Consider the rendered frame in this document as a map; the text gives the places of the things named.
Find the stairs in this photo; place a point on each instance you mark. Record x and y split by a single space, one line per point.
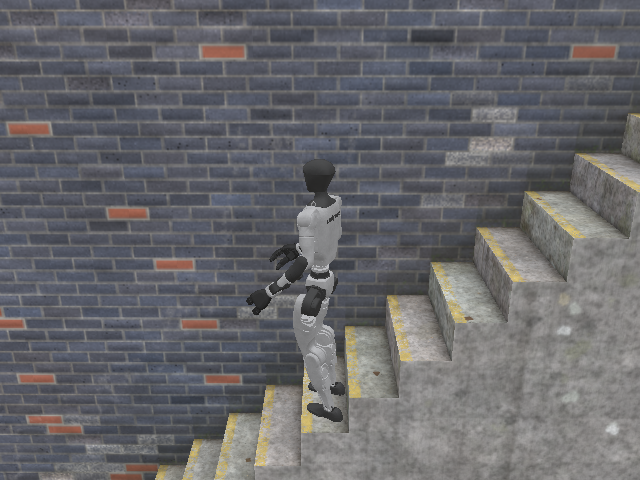
521 365

